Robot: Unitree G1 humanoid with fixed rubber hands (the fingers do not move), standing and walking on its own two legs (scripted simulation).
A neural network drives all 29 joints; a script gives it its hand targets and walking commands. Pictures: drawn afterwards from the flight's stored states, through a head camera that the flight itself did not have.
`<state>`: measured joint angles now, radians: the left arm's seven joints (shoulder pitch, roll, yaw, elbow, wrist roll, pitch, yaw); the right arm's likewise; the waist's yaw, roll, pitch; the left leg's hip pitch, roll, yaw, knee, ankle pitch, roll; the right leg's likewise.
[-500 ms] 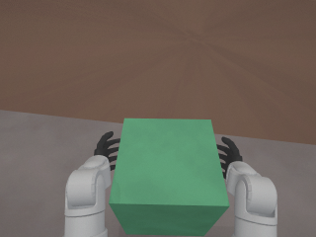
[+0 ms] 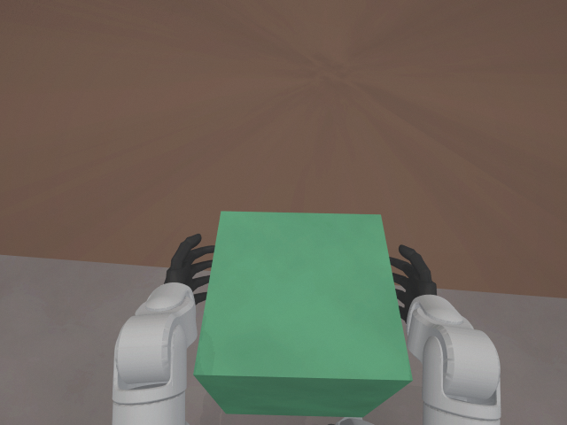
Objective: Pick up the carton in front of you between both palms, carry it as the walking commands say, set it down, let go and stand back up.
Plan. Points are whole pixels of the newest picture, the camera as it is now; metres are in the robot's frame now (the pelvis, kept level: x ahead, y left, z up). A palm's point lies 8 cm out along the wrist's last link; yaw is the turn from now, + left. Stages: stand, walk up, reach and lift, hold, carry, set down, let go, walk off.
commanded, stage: carry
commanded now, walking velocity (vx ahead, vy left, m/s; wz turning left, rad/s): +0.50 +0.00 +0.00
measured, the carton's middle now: (297, 322) +0.26 +0.00 +0.01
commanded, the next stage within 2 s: none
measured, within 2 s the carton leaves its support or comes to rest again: neither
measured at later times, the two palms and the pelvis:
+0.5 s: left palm (226, 126) +0.60 +0.13 +0.10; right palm (382, 135) +0.61 -0.16 +0.09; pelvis +0.34 -0.02 +0.00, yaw +2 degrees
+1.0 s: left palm (234, 12) +1.02 +0.16 +0.15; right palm (350, 19) +1.01 -0.14 +0.15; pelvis +0.67 +0.01 -0.01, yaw +1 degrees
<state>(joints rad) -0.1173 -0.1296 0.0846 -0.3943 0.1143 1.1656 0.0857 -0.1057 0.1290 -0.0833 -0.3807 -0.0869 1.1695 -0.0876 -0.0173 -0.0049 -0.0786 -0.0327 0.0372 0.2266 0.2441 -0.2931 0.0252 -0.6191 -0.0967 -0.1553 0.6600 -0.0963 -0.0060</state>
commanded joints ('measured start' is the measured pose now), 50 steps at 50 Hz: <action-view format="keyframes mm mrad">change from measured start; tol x32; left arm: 1 -402 -878 -717 -50 -383 24 -235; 24 -395 -843 -671 -44 -405 56 -274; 50 -1150 -754 -542 272 -441 170 -182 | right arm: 1 -430 849 694 -86 380 15 263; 24 -466 878 715 -95 354 41 220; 50 -1218 735 548 203 468 154 207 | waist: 1 -8 157 -107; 8 53 -327 -339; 29 23 -151 -139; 33 -17 340 -382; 50 -37 156 -197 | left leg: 1 133 206 -79 -44 481 84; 5 60 148 31 274 687 20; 8 -593 -63 -105 988 -167 -58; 10 -645 47 -218 1101 -118 -4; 30 -165 -68 73 209 185 21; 33 347 388 -767 -20 19 232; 50 121 191 -131 76 478 130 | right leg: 1 24 33 -61 -120 75 -17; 6 626 50 -58 -204 -82 -37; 8 911 -340 703 -459 -207 -244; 27 733 -144 -7 -445 321 -96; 30 659 -90 -98 -120 482 -46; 34 -51 70 138 709 -378 -14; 50 -22 57 -7 -1 1 -45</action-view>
